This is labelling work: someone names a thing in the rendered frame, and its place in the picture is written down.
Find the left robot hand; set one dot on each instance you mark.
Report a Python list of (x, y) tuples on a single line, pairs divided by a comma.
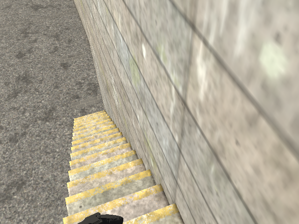
[(97, 218)]

